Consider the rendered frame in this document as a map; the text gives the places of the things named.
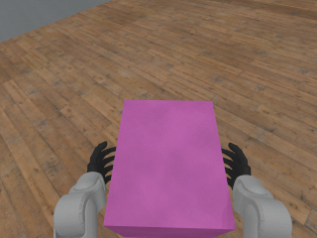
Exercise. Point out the robot left hand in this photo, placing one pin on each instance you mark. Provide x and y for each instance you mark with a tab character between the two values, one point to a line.
97	161

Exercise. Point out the right robot forearm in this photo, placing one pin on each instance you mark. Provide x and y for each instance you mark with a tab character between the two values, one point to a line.
264	216

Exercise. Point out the robot right hand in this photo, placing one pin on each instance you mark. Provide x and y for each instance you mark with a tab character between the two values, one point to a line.
239	165

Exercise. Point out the left robot forearm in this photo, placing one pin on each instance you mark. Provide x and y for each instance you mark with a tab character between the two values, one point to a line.
75	214

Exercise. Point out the carton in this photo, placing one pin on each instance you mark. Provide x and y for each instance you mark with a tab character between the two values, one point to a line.
168	178

